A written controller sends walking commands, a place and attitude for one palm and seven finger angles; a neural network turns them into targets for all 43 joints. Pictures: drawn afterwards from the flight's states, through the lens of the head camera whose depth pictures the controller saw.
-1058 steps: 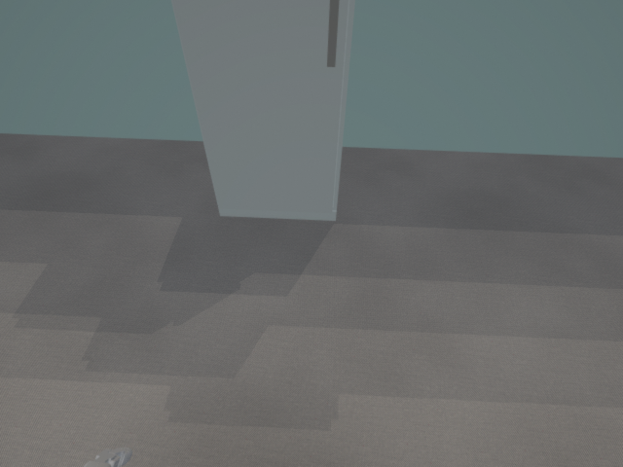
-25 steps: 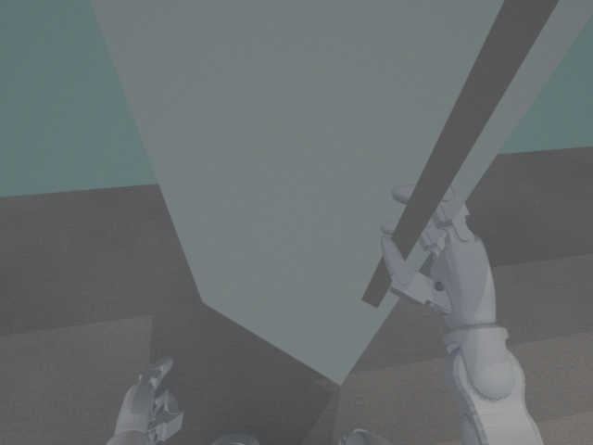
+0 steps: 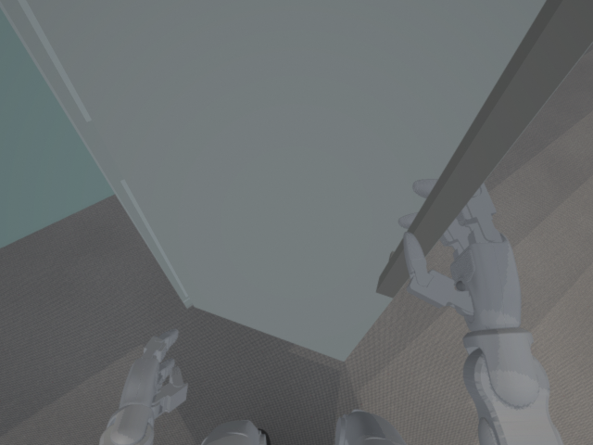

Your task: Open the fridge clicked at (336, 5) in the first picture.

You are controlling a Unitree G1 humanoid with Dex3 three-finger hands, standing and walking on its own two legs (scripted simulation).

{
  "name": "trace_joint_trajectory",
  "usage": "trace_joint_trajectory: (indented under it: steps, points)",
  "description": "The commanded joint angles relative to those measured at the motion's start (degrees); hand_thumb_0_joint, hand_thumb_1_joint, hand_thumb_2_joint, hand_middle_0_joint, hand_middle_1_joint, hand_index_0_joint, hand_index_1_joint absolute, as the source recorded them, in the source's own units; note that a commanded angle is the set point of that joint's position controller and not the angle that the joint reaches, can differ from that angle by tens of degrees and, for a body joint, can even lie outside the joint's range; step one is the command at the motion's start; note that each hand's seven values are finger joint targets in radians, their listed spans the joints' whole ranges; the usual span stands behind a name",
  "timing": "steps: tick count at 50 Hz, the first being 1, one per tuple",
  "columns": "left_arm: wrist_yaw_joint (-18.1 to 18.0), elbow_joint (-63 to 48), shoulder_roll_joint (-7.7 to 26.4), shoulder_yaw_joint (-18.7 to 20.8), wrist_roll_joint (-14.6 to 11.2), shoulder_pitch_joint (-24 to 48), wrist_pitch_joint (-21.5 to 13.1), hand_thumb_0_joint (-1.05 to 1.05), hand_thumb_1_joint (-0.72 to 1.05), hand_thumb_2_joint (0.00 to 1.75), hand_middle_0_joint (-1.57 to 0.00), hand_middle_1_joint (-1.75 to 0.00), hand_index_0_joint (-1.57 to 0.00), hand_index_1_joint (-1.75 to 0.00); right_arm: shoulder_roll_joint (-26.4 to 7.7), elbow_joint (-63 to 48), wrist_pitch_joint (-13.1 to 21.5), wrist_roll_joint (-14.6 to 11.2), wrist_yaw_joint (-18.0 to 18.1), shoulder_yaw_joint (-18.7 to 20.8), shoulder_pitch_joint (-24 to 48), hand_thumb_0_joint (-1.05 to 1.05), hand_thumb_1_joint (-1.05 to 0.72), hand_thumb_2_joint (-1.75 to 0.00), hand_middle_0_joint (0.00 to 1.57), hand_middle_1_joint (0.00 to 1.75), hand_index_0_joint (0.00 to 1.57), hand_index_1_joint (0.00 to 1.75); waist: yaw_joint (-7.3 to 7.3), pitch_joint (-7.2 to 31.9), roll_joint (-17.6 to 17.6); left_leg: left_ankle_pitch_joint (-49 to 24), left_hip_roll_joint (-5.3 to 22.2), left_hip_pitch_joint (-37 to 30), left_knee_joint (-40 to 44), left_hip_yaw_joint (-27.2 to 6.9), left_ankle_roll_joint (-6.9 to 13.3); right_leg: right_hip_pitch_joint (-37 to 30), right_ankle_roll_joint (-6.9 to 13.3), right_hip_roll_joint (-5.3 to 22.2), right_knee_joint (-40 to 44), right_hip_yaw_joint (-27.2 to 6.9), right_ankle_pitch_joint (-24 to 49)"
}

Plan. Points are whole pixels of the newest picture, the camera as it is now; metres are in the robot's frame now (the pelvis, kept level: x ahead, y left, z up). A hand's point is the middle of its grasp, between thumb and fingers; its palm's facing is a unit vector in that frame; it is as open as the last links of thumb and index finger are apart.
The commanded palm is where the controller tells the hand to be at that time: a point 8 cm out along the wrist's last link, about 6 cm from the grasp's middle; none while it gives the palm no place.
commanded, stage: walk backward, drawing the door open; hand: right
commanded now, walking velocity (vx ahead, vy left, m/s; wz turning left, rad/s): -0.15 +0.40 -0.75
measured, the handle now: (456, 170) +0.35 -0.09 +0.22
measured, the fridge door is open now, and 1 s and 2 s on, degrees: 57 73 73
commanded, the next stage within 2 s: stop walking and hold the door back in 0.34 s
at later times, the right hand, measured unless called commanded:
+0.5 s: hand (318, 397) +0.16 +0.01 +0.14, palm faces +0.38 +0.88 -0.28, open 8.0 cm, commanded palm +0.13 -0.05 +0.13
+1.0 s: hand (325, 371) +0.18 +0.01 +0.15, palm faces +0.55 +0.78 -0.28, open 7.9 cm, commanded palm +0.13 -0.05 +0.13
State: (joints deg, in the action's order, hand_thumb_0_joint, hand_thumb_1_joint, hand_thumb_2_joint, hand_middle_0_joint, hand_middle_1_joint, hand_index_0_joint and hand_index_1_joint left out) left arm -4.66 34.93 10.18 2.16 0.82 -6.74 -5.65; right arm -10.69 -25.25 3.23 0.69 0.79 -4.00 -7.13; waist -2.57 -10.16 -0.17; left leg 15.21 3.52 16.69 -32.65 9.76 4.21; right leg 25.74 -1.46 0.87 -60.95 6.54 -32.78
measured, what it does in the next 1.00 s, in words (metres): steps to the left, turning right: right foot, then left foot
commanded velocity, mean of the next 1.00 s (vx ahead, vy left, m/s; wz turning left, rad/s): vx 0.06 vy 0.02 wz -0.32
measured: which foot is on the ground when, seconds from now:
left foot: down 0.00-0.08, up 0.10-0.34, down 0.36-0.70, up 0.72-0.94, down 0.96-1.00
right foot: up 0.00-0.06, down 0.08-0.36, up 0.38-0.68, down 0.70-0.96, up 0.98-1.00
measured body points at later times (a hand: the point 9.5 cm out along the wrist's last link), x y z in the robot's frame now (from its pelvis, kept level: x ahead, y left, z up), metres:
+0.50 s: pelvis -0.04 +0.24 -0.01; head +0.01 +0.24 +0.44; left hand +0.20 +0.40 -0.11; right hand +0.13 -0.03 +0.16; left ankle +0.05 +0.33 -0.73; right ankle -0.09 +0.12 -0.66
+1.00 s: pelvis -0.10 +0.35 -0.01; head -0.08 +0.38 +0.43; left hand +0.13 +0.45 -0.14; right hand +0.14 -0.03 +0.16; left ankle -0.02 +0.42 -0.74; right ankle -0.14 +0.22 -0.72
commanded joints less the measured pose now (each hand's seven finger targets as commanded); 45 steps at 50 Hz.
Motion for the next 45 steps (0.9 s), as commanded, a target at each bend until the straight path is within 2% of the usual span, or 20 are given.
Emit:
trace_joint_trajectory:
  steps: [1, 2, 3, 4, 5, 7, 11, 14, 16, 18, 20, 21, 22, 25, 30, 33, 35, 37, 40, 45]
  points:
    - [-0.64, -9.44, 1.78, -0.05, 0.85, -0.6, -4.7, 0.0, 0.9, 0.9, -0.2, -0.3, -0.2, -0.3, -2.81, -19.66, 7.57, -0.13, 1.82, 2.75, 14.42, 0.0, -0.9, -0.9, 0.45, 1.4, 0.45, 1.4, 0.32, 23.55, 9.77, -30.15, 8.5, -10.19, 3.23, -5.54, 4.72, -10.92, 1.18, 1.07, 27.47, 2.53, 6.24]
    - [-0.68, -9.35, 2.94, 0.42, 0.34, -2.41, -5.02, 0.0, 0.9, 0.9, -0.2, -0.3, -0.2, -0.3, -2.08, -18.6, 7.53, -0.44, 1.85, 1.05, 14.39, 0.0, -0.9, -0.9, 0.45, 1.4, 0.45, 1.4, -1.68, 23.66, 4.45, -28.47, 6.91, -4.04, -5.38, -2.97, 1.61, -20.12, 1.79, 3.25, 38.3, 0.7, 14.58]
    - [-0.47, -10.08, 4.72, 1.03, 0.66, -3.48, -4.84, 0.0, 0.9, 0.9, -0.2, -0.3, -0.2, -0.3, -1.6, -18.71, 8.12, -0.43, 1.59, 0.34, 16.2, 0.0, -0.9, -0.9, 0.45, 1.4, 0.45, 1.4, -3.35, 24.4, -3.51, -14.71, 3.81, 12.56, -18.28, -2.1, -2.85, -36.48, 5.14, 13.15, 43.62, -12.74, 31.48]
    - [0.01, -10.96, 8.29, 2.27, 1.88, -1.3, -4.5, 0.0, 0.9, 0.9, -0.2, -0.3, -0.2, -0.3, -2.58, -18.52, 9.49, 0.2, 1.43, 1.43, 16.64, 0.0, -0.9, -0.9, 0.45, 1.4, 0.45, 1.4, -1.07, 23.34, -14.15, 14.11, -1.36, 28.88, -30.55, -6.71, -8.17, -44.5, 14.26, 32.53, 43.03, -39.85, 59.78]
    - [1.15, -11.15, 10.04, 2.53, 1.95, -0.02, -3.92, 0.0, 0.9, 0.9, -0.2, -0.3, -0.2, -0.3, -4.22, -16.94, 10.84, 1.93, 1.35, 3.92, 15.71, 0.0, -0.9, -0.9, 0.45, 1.4, 0.45, 1.4, 0.2, 21.43, -6.48, 15.68, -0.77, 29.12, -37.56, -13.89, -7.6, -40.67, 17.42, 35.98, 41.42, -39.52, 63.09]
    - [1.15, -9.62, 8.47, 2.37, 1.88, 3.13, -4.27, 0.0, 0.9, 0.9, -0.2, -0.3, -0.2, -0.3, -8.51, -24.66, 11.32, 1.65, 0.02, 7.68, 19.2, 0.0, -0.9, -0.9, 0.45, 1.4, 0.45, 1.4, 0.46, 18.72, -11.35, 10.9, 0.78, 27.92, -36.78, -16.72, -6.88, -30.45, 14.47, 29.72, 40.81, -35.93, 53.04]
    - [2.17, -7.15, 7.96, 2.29, -0.32, 1.65, -4.23, 0.0, 0.9, 0.9, -0.2, -0.3, -0.2, -0.3, -2.18, -15.85, 6.82, -0.27, 0.22, 4.56, 12.61, 0.0, -0.9, -0.9, 0.45, 1.4, 0.45, 1.4, 1.98, 17.64, -12.57, 0.02, -1.22, 5.31, -19.3, -11.28, -7.35, -14.21, 5.89, 16.92, 41.4, -12.45, 33.7]
    - [2.09, -8.2, 7.41, 1.94, -1.58, 2.67, -3.99, 0.0, 0.9, 0.9, -0.2, -0.3, -0.2, -0.3, -3.72, -14.53, 6.48, -0.99, 1.48, 6.96, 10.89, 0.0, -0.9, -0.9, 0.45, 1.4, 0.45, 1.4, 1.67, 17.8, -15.48, 1.19, -4.81, -7.71, -3.33, -5.75, -8.39, -7.46, 6.09, 14.29, 40.94, -13.71, 20.43]
    - [2.03, -8.39, 6.05, 1.6, -2.52, 2.69, -3.42, 0.0, 0.9, 0.9, -0.2, -0.3, -0.2, -0.3, -6.11, -15.75, 6.66, -1.07, 2.01, 9.03, 10.33, 0.0, -0.9, -0.9, 0.45, 1.4, 0.45, 1.4, 2.14, 18.82, -6.36, -1.15, -4.4, -12.99, 8.91, -3.77, -8.84, -4.13, 3.23, 7.42, 32.54, -10.26, 8.56]
    - [1.88, -8.59, 2.28, 0.3, -2.1, 3.57, -2.72, 0.0, 0.9, 0.9, -0.2, -0.3, -0.2, -0.3, -11.94, -18.94, 5.81, -1.23, 3.12, 13.43, 10.19, 0.0, -0.9, -0.9, 0.45, 1.4, 0.45, 1.4, 2.35, 19.66, 13.42, -3.61, 9.58, -9.66, 16.03, -14.61, -1.65, 3.1, -0.73, -1.95, 5.82, -1.98, -0.97]
    - [0.5, -8.75, 3.95, 1.95, -1.08, 4.6, -2.86, 0.0, 0.9, 0.9, -0.2, -0.3, -0.2, -0.3, -14.74, -19.98, 6.1, -1.17, 2.86, 17.19, 6.76, 0.0, -0.9, -0.9, 0.45, 1.4, 0.45, 1.4, 3.97, 21.32, 21.42, 2.4, 18.44, -3.46, 17.17, -24.78, 6.82, 5.22, 0.24, -0.11, -19.53, -6.15, -4.97]
    - [-0.01, -8.8, 3.48, 1.49, -0.51, 5.48, -2.95, 0.0, 0.9, 0.9, -0.2, -0.3, -0.2, -0.3, -13.03, -20.38, 6.6, -1.23, 2.35, 16.23, 6.5, 0.0, -0.9, -0.9, 0.45, 1.4, 0.45, 1.4, 3.4, 18.04, 17.37, -4.96, 16.99, -4.43, 14.46, -19.22, 8.07, 6.64, -0.22, 1.62, -20.15, -5.2, -3.49]
    - [0.15, -8.54, 2.98, 0.54, -0.39, 5.92, -2.41, 0.0, 0.9, 0.9, -0.2, -0.3, -0.2, -0.3, -11.26, -19.43, 6.82, -1.88, 2.53, 15.33, 5.51, 0.0, -0.9, -0.9, 0.45, 1.4, 0.45, 1.4, 3.36, 17.87, 11.19, -11.69, 15.42, -6.89, 10.67, -12.11, 7.42, 5.16, -0.52, 2.85, -12.73, -4.42, -2.47]
    - [-0.96, -7.84, 3.85, -0.82, -0.3, 3.21, -0.89, 0.0, 0.9, 0.9, -0.2, -0.3, -0.2, -0.3, -9.77, -4.96, 5.16, -2.42, 5.24, 15.49, 10.09, 0.0, -0.9, -0.9, 0.45, 1.4, 0.45, 1.4, 2.85, 22.28, 12.03, -23.08, 16.54, -9.15, 9.65, -14.15, 5.46, 0.17, -0.14, 1.1, -0.79, -3.06, -0.27]
    - [-1.41, -7.05, 6.73, -2.06, -0.28, 1.33, 0.16, 0.0, 0.9, 0.9, -0.2, -0.3, -0.2, -0.3, -10.13, 9.67, 6.09, -1.9, 6.96, 11.49, 29.56, 0.0, -0.9, -0.9, 0.45, 1.4, 0.45, 1.4, 3.54, 21.48, 11.77, -4.58, 18.67, -7.4, 16.84, -20.78, 3.02, -7.4, 2.46, -0.41, 18.78, -4.67, 2.79]
    - [-0.63, -5.8, 8.28, -2.26, -0.55, -0.85, 1.75, 0.0, 0.9, 0.9, -0.2, -0.3, -0.2, -0.3, -10.37, 17.43, 7.19, -2.18, 6.44, 8.34, 38.43, 0.0, -0.9, -0.9, 0.45, 1.4, 0.45, 1.4, 2.2, 20.97, 0.85, 6.9, 13.83, -1.3, 12.42, -17.62, -1.66, -19.24, 4.48, -0.81, 41.92, -4.91, 8.75]
    - [-0.03, -6.95, 10.68, -1.98, -0.83, -0.14, 2.12, 0.0, 0.9, 0.9, -0.2, -0.3, -0.2, -0.3, -9.01, 21.49, 7.74, -2.6, 5.69, 6.21, 47.18, 0.0, -0.9, -0.9, 0.45, 1.4, 0.45, 1.4, 2.68, 15.83, -16.59, 10.97, -0.4, 10.13, -6.51, -5.55, -7.36, -19.78, 12.0, 13.88, 50.08, -23.27, 0.26]
    - [-0.04, -5.61, 8.87, -1.99, -2.23, 0.41, 2.33, 0.0, 0.9, 0.9, -0.2, -0.3, -0.2, -0.3, -13.04, 28.62, 6.66, -1.87, 6.07, 8.53, 54.67, 0.0, -0.9, -0.9, 0.45, 1.4, 0.45, 1.4, 1.54, 14.65, -17.65, 11.34, -1.68, 14.08, -28.92, -8.53, -5.89, -12.24, 16.0, 20.36, 52.18, -32.97, -7.4]
    - [-0.61, -4.16, 10.0, -1.22, -3.42, -2.56, 2.79, 0.0, 0.9, 0.9, -0.2, -0.3, -0.2, -0.3, -9.51, 40.8, 4.54, -2.33, 4.8, 5.9, 59.69, 0.0, -0.9, -0.9, 0.45, 1.4, 0.45, 1.4, 2.46, 12.18, -2.15, 7.83, -1.07, 13.84, -25.57, -8.23, -6.37, -12.08, 14.29, 15.47, 45.98, -21.01, 3.96]
    - [-2.09, -1.61, 10.83, -1.45, -2.87, -3.42, 2.61, 0.0, 0.9, 0.9, -0.2, -0.3, -0.2, -0.3, -12.58, 56.16, 4.19, -3.3, 3.89, 8.62, 69.44, 0.0, -0.9, -0.9, 0.45, 1.4, 0.45, 1.4, 4.14, 17.02, -6.2, 6.88, -3.55, -6.65, -3.34, -3.99, -5.93, -5.56, 10.04, 10.41, 39.36, -14.64, -1.9]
